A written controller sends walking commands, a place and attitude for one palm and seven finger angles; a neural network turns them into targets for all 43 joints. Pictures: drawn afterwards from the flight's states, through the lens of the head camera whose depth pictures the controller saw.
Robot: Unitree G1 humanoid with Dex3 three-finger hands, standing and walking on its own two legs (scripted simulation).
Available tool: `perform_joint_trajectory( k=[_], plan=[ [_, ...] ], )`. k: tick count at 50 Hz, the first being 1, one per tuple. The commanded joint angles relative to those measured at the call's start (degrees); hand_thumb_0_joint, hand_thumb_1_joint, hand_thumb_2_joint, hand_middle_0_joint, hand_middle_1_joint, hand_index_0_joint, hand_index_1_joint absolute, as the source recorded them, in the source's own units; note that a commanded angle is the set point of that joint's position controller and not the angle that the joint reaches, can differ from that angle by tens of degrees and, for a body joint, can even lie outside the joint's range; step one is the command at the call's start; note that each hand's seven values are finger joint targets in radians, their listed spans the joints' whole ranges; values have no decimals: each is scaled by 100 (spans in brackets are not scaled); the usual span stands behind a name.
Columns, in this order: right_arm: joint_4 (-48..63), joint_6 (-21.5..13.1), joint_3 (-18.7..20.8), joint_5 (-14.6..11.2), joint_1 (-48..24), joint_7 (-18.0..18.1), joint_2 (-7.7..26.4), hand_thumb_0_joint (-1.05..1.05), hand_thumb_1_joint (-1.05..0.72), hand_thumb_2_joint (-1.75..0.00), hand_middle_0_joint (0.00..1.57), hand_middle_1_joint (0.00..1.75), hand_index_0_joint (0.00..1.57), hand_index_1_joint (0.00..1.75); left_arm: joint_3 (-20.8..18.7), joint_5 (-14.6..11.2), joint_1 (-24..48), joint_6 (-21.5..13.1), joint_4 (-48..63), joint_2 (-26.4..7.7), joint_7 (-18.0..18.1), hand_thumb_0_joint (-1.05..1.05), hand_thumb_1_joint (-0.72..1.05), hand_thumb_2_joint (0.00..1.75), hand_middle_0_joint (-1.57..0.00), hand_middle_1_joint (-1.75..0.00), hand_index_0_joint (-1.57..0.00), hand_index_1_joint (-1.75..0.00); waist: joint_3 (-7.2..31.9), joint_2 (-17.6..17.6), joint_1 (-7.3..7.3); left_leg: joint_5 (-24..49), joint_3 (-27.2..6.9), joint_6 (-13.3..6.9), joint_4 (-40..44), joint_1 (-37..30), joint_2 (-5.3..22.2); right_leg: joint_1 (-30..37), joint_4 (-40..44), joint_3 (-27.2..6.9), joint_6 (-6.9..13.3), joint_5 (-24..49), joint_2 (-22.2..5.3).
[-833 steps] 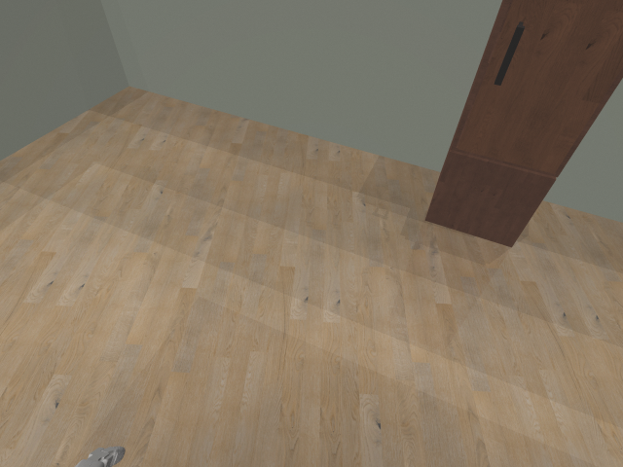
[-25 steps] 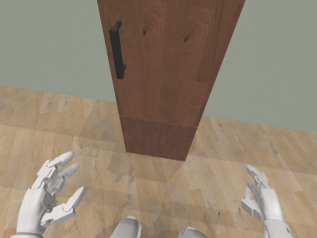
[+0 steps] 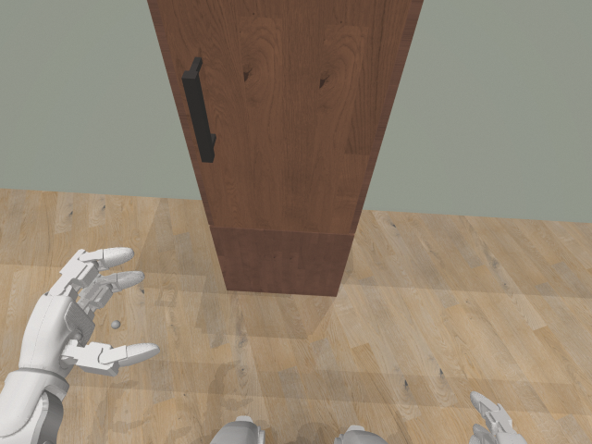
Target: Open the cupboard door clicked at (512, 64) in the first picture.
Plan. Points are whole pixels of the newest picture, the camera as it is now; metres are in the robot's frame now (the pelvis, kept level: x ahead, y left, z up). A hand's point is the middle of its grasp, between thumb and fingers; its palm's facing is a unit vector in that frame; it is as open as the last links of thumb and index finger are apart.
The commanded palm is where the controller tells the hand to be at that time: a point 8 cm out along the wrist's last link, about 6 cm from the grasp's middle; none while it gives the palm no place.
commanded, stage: raise the hand with hooked fingers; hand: left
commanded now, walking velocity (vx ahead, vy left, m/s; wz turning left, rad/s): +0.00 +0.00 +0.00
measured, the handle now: (202, 113) +0.60 +0.19 +0.09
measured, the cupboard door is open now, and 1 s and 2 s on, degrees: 0 0 0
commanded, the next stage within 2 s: move the hooked fingers beside the handle in 1.08 s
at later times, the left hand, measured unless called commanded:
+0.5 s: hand (62, 262) +0.30 +0.29 +0.10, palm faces +0.03 -1.00 -0.05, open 14.0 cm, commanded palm +0.27 +0.34 +0.11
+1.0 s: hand (79, 252) +0.31 +0.27 +0.11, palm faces +0.01 -1.00 -0.04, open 14.0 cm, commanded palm +0.28 +0.32 +0.11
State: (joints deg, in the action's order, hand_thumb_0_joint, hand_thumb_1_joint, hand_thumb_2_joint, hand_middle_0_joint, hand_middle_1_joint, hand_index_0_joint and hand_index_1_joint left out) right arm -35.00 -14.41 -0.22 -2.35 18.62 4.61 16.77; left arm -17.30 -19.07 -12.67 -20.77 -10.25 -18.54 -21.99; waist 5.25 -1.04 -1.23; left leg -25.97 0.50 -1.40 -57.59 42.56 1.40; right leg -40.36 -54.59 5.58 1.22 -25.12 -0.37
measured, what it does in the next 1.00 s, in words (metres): stands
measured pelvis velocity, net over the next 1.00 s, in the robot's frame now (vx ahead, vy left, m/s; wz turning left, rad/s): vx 0.02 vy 0.00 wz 0.00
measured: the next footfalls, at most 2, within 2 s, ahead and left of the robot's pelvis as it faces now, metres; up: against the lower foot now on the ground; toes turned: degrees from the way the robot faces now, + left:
none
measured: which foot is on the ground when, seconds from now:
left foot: down 0.00-1.00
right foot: down 0.00-1.00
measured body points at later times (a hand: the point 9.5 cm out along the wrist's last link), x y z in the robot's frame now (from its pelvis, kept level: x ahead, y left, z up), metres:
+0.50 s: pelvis +0.02 +0.02 +0.02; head +0.06 +0.04 +0.47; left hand +0.29 +0.34 +0.11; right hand +0.19 -0.20 -0.05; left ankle +0.03 +0.10 -0.68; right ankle +0.02 -0.11 -0.68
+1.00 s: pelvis +0.02 +0.00 +0.03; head +0.05 +0.01 +0.48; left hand +0.30 +0.33 +0.11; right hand +0.16 -0.25 -0.05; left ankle +0.03 +0.10 -0.68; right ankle +0.02 -0.11 -0.68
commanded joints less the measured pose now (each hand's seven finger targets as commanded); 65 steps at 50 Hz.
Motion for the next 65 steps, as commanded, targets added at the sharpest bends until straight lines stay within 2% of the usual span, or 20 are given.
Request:
perform_joint_trajectory(
  k=[1,2,3,5,7,13,16,18,20,23,29,31,34,40,46,51,59,60,61,65],
  plan=[
    [1017,-442,241,-52,-446,80,705,0,-90,-90,20,30,20,30,-755,-201,952,-230,1239,-1396,-197,0,-31,38,-29,-108,-29,-108,1302,-380,137,1028,-292,-20,1211,-1037,-111,876,1027,-339,2,532,141],
    [1009,-429,216,-26,-442,79,721,0,-90,-90,20,30,20,30,-919,-217,1063,-194,1310,-1572,-141,0,-34,37,-29,-110,-29,-110,1348,-646,206,1208,-321,4,1241,-1186,-119,901,946,-274,53,712,182],
    [1047,-428,197,-25,-476,65,669,0,-90,-90,20,30,20,30,-906,-216,1085,-186,1438,-1477,-59,0,-36,36,-29,-111,-29,-111,1312,-756,214,1345,-363,45,1337,-1338,-93,876,913,-177,61,832,182],
    [1037,-423,186,-12,-478,28,638,0,-90,-90,20,30,20,30,-857,-222,1005,-171,1456,-1325,96,0,-41,34,-29,-114,-29,-114,1257,-816,210,1578,-387,89,1409,-1538,-68,861,923,-109,55,1032,197],
    [1046,-371,167,13,-426,-10,668,0,-90,-90,20,30,20,30,-852,-217,986,-83,1221,-1292,150,0,-45,32,-30,-117,-30,-117,1120,-567,183,1815,-420,105,1427,-1523,-63,934,923,-64,63,1247,241],
    [1106,-158,144,-54,-414,-6,755,0,-90,-90,20,30,20,30,-556,-61,1596,493,541,-1241,-237,0,-50,30,-30,-120,-30,-120,796,-394,14,1776,-413,130,1557,-1553,-37,865,1106,-50,30,1349,246],
    [1124,-118,124,-47,-450,46,754,0,-90,-90,20,30,20,30,-756,-87,2040,580,622,-1509,-368,0,-50,30,-30,-120,-30,-120,1083,-390,54,1826,-447,136,1618,-1776,-35,996,1185,-59,40,1346,249],
    [1129,-116,93,-12,-457,66,735,0,-90,-90,20,30,20,30,-1016,-125,2435,498,881,-1837,-395,0,-50,30,-30,-120,-30,-120,1364,-736,121,2143,-471,188,1626,-2071,-47,1094,1184,-86,78,1487,254],
    [1082,-113,73,7,-430,67,708,0,-90,-90,20,30,20,30,-1094,-152,2452,404,786,-1854,-384,0,-50,30,-30,-120,-30,-120,1420,-629,142,2438,-511,233,1649,-2221,-14,1133,1197,-58,74,1589,267],
    [1019,-82,53,18,-417,69,723,0,-90,-90,20,30,20,30,-1176,-156,2660,362,576,-1971,-419,0,-50,30,-30,-120,-30,-120,1342,-727,124,2558,-536,274,1691,-2296,-8,1109,1239,-61,81,1612,280],
    [988,24,50,-52,-443,115,794,0,-90,-90,20,30,20,30,-1132,-166,2928,763,-343,-2055,-770,0,-50,30,-30,-120,-30,-120,1053,-624,116,2037,-452,184,1862,-2047,-52,1239,1451,-83,90,1466,235],
    [1055,29,64,-61,-427,105,788,0,-90,-90,20,30,20,30,-992,-165,2773,839,-429,-1888,-842,0,-50,30,-30,-120,-30,-120,1089,-475,127,2017,-459,152,1889,-2045,-56,1255,1479,-76,84,1456,229],
    [1110,20,93,-28,-382,53,798,0,-90,-90,20,30,20,30,-1141,-213,2673,751,-185,-2026,-853,0,-50,30,-30,-120,-30,-120,1355,-457,197,2357,-418,149,1834,-2167,-70,1411,1450,-103,87,1738,246],
    [1081,35,113,19,-324,5,765,0,-90,-90,20,30,20,30,-1460,-255,2747,378,-12,-2202,-573,0,-50,30,-30,-120,-30,-120,1235,-445,179,2218,-333,124,1817,-2074,-91,1414,1455,-151,80,1730,260],
    [1057,45,110,-23,-389,34,730,0,-90,-90,20,30,20,30,-1176,-149,2804,373,-55,-2015,-604,0,-50,30,-30,-120,-30,-120,1145,-779,113,1776,-243,60,1835,-2002,-121,1422,1563,-248,73,1492,204],
    [1069,56,97,-38,-422,84,749,0,-90,-90,20,30,20,30,-1263,-252,2732,433,-278,-2058,-685,0,-50,30,-30,-120,-30,-120,1072,-163,86,1563,-198,-1,1784,-1729,-137,1571,1669,-341,22,1446,196],
    [1064,37,63,-44,-483,91,702,0,-90,-90,20,30,20,30,-1183,-233,2924,371,-387,-2029,-719,0,-50,30,-30,-120,-30,-120,1037,-328,101,1494,-133,-14,1707,-1648,-162,1633,1701,-507,13,1394,141],
    [1042,30,54,-45,-484,99,709,0,-90,-90,20,30,20,30,-1087,-190,3165,351,-334,-2012,-713,0,-50,30,-30,-120,-30,-120,1041,-454,52,1490,-124,-20,1685,-1670,-165,1556,1693,-516,10,1410,140],
    [987,39,58,-48,-451,120,712,0,-90,-90,20,30,20,30,-1060,-165,3478,344,-411,-2036,-688,0,-50,30,-30,-120,-30,-120,997,-290,-48,1387,-128,-28,1660,-1635,-156,1465,1717,-524,-18,1306,142],
    [803,75,40,-55,-385,194,750,0,-90,-90,20,30,20,30,-1124,-74,4388,280,-952,-2290,-630,0,-50,30,-30,-120,-30,-120,906,-237,-166,1102,-149,-25,1584,-1429,-144,1344,1778,-679,-37,905,101]
  ],
)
